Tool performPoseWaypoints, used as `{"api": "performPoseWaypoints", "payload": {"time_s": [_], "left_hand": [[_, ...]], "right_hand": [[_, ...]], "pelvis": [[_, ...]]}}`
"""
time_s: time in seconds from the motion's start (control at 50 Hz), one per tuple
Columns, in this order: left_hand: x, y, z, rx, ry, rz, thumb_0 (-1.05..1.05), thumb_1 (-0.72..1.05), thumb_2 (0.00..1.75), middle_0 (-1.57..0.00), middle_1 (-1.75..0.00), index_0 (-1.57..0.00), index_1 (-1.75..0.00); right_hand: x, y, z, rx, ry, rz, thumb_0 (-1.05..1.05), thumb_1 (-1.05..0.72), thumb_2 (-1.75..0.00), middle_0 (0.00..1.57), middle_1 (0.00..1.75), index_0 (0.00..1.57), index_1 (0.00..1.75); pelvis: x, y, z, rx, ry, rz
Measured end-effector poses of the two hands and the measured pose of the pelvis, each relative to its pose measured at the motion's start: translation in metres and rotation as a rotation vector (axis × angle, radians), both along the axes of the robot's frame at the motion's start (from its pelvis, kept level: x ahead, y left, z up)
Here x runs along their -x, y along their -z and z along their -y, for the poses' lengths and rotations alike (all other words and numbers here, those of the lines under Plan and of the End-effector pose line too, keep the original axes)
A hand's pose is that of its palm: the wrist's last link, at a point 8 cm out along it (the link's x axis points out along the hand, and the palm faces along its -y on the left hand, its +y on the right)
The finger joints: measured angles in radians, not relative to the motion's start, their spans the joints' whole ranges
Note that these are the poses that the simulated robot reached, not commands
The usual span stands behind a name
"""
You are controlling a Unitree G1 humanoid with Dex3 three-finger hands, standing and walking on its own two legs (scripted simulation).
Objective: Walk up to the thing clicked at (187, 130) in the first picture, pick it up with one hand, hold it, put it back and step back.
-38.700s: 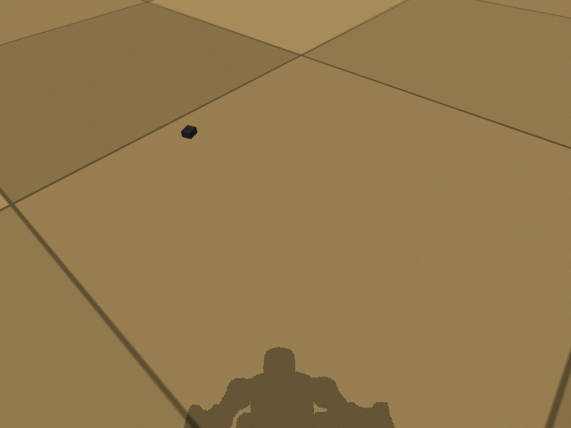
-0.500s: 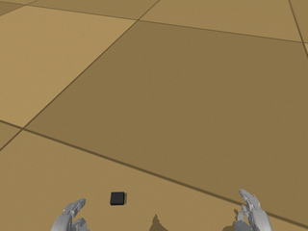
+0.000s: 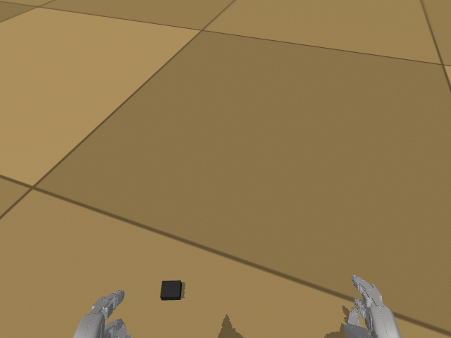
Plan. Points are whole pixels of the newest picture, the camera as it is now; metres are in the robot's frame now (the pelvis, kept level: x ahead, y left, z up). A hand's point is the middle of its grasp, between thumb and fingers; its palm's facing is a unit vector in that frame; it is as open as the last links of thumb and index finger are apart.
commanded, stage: home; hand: left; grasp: from above
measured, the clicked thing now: (171, 290) +0.46 +0.24 -0.69
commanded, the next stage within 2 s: stand in 0.16 s
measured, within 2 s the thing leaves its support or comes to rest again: neither
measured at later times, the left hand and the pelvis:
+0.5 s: hand out of the picture +0.13 +0.23 -0.10, palm faces +0.00 -0.94 -0.35, open 7.4 cm; pelvis -0.01 +0.00 +0.03, yaw -1 degrees
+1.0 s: hand out of the picture +0.03 +0.23 -0.10, palm faces +0.02 -0.94 -0.33, open 7.4 cm; pelvis -0.01 +0.00 +0.06, yaw -1 degrees
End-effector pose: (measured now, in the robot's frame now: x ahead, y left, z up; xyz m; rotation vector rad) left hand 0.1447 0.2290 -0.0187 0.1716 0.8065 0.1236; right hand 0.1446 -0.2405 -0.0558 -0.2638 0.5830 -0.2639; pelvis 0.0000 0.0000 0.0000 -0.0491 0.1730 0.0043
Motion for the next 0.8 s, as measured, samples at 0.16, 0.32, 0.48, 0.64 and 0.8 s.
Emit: {"api": "performPoseWaypoints", "payload": {"time_s": [0.16,0.32,0.48,0.64,0.8], "left_hand": [[0.000,0.000,-0.002,-0.003,0.004,0.004,0.01,0.91,0.90,-0.20,-0.30,-0.20,-0.30],[-0.007,0.010,-0.012,-0.081,0.048,0.050,0.01,0.90,0.90,-0.20,-0.30,-0.21,-0.30],[0.023,0.039,-0.045,-0.149,0.012,-0.118,0.01,0.90,0.90,-0.20,-0.30,-0.21,-0.30],[0.072,0.052,-0.055,-0.130,-0.052,-0.302,0.01,0.91,0.90,-0.20,-0.30,-0.20,-0.30],[0.105,0.050,-0.049,-0.105,-0.088,-0.415,0.01,0.91,0.90,-0.20,-0.30,-0.21,-0.30]], "right_hand": [[0.001,0.001,-0.003,-0.003,0.002,0.001,0.01,-0.90,-0.90,0.21,0.30,0.20,0.30],[0.006,0.013,-0.002,0.036,-0.101,-0.154,0.01,-0.90,-0.90,0.21,0.30,0.20,0.30],[0.039,0.020,0.024,-0.004,-0.084,-0.419,0.01,-0.90,-0.90,0.21,0.30,0.21,0.30],[0.071,0.016,0.035,-0.014,-0.003,-0.536,0.01,-0.90,-0.90,0.20,0.30,0.20,0.30],[0.085,0.014,0.028,-0.053,0.013,-0.597,0.01,-0.90,-0.90,0.20,0.30,0.20,0.30]], "pelvis": [[0.000,0.001,-0.002,0.002,0.001,0.001],[0.007,-0.005,-0.003,-0.020,0.012,0.077],[0.010,-0.024,-0.003,-0.051,0.017,0.151],[0.005,-0.040,-0.005,-0.044,0.017,0.195],[0.006,-0.054,-0.004,-0.048,0.017,0.225]]}}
